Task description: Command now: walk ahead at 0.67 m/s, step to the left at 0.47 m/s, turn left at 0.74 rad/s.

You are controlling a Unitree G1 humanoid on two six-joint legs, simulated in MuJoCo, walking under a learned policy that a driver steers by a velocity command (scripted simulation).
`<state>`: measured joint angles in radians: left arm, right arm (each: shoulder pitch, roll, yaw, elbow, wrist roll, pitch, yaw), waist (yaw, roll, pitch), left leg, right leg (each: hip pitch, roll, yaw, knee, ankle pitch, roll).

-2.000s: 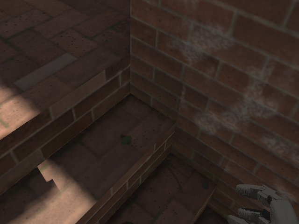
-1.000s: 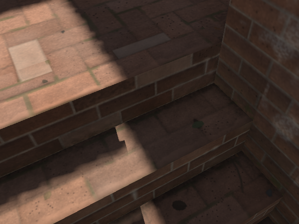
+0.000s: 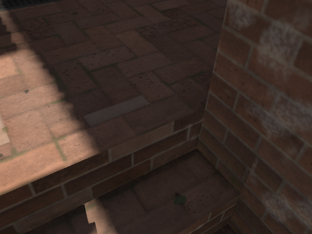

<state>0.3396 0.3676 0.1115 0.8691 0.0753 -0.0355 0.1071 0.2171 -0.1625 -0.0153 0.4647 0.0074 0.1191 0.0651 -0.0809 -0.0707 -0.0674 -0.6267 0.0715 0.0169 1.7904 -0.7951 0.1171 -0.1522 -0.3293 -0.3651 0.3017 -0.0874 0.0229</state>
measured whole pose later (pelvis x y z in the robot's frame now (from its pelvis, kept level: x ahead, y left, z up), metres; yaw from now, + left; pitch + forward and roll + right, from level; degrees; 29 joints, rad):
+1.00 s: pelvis +0.03 +0.08 +0.00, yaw -28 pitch +3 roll +1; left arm 0.47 0.10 0.04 0.83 0.07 -0.03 0.14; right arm -0.12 -0.05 0.06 0.32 -0.02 0.04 0.00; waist 0.20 -0.01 0.01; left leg -1.05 0.07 -0.03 2.38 -0.50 0.05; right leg -0.21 0.05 0.10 0.32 -0.14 -0.04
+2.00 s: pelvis -0.10 +0.29 +0.07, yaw -6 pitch +0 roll +1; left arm -0.07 0.26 0.10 0.67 0.03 0.08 0.04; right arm 0.05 -0.15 0.02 0.45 -0.01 0.10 0.03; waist -0.15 0.02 0.00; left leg -0.85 -0.18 -0.02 1.26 -0.43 0.12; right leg -0.51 0.05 0.08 1.49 -0.35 0.01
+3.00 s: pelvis -0.21 +0.34 -0.02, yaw -23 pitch -1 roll +5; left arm 0.42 0.22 -0.03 0.60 0.04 -0.01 0.02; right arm 0.16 -0.14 -0.01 0.56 -0.01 0.07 -0.05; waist -0.03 0.06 -0.04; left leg -1.17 -0.13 -0.03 2.51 -0.35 0.02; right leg -0.13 -0.02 -0.24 0.54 -0.42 -0.12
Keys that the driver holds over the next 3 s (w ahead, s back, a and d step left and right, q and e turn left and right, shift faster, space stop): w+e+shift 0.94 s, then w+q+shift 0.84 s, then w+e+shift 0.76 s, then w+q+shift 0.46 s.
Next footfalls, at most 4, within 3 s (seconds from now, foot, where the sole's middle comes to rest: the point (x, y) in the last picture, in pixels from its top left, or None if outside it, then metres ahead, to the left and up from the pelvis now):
0.26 right None -0.10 0.05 -0.79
0.46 left None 0.15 0.21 -0.58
0.82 right None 0.02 -0.03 -0.79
1.18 left None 0.15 0.19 -0.58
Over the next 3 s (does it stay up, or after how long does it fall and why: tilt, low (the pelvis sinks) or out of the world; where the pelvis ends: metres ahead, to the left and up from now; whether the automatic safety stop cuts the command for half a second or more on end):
stays up -0.21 0.34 -0.02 its command is cut before an obstacle from the start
